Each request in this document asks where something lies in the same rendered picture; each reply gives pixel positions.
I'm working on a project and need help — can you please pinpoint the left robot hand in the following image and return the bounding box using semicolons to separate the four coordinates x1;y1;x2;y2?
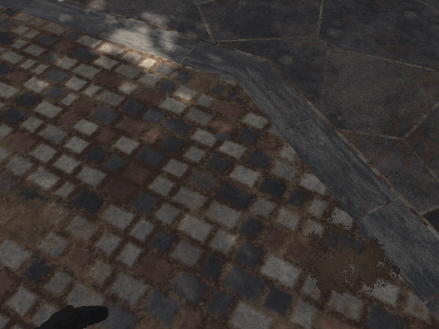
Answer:
35;305;108;329

